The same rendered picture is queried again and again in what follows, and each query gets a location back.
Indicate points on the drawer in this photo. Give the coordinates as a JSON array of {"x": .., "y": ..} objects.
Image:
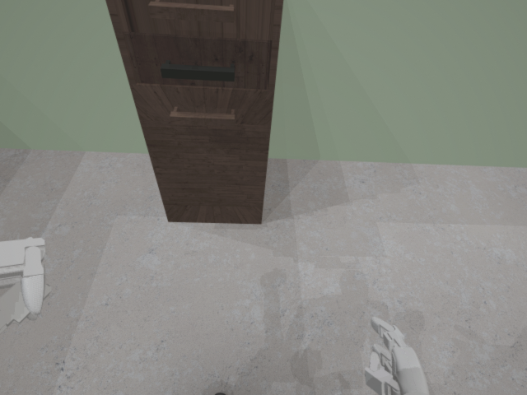
[{"x": 149, "y": 51}]

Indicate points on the cabinet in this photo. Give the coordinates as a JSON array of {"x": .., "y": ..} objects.
[{"x": 206, "y": 174}]

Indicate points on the right robot hand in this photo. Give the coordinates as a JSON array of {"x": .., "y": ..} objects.
[{"x": 403, "y": 372}]

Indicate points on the left robot hand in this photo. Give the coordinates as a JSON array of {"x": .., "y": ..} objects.
[{"x": 21, "y": 269}]

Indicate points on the handle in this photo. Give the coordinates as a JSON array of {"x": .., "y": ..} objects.
[
  {"x": 192, "y": 72},
  {"x": 202, "y": 119},
  {"x": 191, "y": 12}
]

